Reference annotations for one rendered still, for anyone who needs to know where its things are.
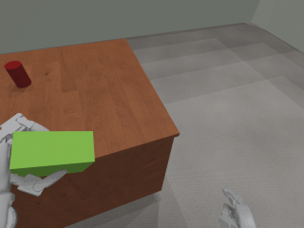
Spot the robot left forearm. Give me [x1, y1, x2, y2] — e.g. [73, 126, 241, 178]
[0, 191, 18, 228]

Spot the sponge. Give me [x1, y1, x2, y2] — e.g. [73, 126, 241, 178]
[9, 131, 95, 178]

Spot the table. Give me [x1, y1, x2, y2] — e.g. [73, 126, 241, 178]
[0, 38, 180, 228]

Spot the robot right hand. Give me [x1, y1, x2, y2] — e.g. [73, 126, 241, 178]
[218, 187, 257, 228]

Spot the robot left hand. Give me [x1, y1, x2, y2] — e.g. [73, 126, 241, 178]
[0, 113, 67, 197]

